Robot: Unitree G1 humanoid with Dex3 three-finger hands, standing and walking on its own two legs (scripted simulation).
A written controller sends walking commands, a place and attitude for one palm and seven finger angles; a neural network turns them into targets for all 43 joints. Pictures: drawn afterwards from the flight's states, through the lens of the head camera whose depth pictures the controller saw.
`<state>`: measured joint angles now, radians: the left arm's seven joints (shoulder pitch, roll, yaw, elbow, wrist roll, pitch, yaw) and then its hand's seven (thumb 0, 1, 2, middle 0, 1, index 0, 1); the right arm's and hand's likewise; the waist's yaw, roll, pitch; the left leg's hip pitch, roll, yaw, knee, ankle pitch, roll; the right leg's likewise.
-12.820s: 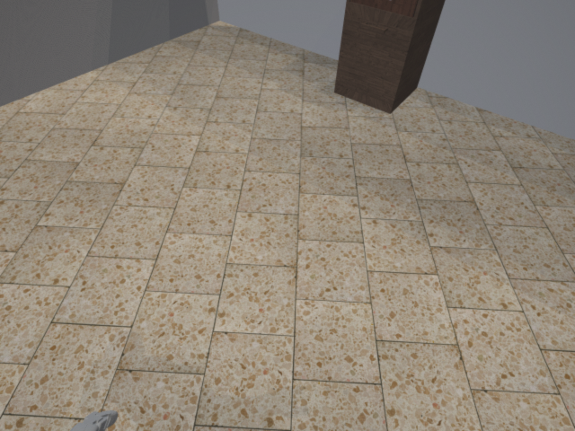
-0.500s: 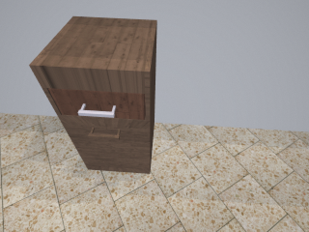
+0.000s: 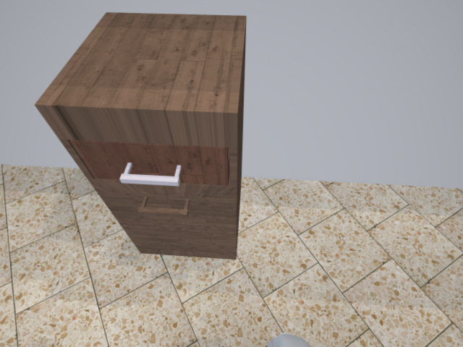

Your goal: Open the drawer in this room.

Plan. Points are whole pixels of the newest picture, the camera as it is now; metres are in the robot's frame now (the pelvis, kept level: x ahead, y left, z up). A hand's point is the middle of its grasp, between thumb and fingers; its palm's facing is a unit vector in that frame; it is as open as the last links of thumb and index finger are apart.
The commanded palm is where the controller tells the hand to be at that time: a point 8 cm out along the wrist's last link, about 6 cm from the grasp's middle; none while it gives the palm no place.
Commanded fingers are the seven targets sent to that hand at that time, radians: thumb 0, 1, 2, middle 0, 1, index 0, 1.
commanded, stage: come to a stop and stand still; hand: left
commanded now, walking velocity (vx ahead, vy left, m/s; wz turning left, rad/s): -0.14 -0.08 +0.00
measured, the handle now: (151, 173) +0.52 +0.23 -0.11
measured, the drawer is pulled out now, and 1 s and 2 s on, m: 0.00 0.00 0.00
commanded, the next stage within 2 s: look again from close up in 0.98 s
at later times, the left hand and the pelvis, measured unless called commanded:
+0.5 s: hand out of the picture +0.03 +0.17 -0.16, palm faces +0.09 -0.96 -0.26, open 7.3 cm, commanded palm none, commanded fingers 0.00 0.90 0.90 -0.20 -0.30 -0.20 -0.30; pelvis +0.01 -0.02 +0.00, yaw +1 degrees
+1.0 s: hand out of the picture -0.05 +0.14 -0.17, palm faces +0.07 -0.99 -0.14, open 7.4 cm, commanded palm none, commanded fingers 0.00 0.90 0.90 -0.20 -0.30 -0.20 -0.30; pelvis -0.02 +0.00 +0.00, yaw +1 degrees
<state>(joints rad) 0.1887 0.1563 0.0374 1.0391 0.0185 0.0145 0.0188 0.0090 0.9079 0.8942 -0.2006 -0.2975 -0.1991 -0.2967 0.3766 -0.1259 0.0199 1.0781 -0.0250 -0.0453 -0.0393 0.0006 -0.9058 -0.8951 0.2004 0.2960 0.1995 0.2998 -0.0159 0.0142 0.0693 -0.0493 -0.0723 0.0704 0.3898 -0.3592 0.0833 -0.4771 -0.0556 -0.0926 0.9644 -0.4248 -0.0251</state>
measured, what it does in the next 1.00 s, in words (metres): steps on the spot: right foot, then left foot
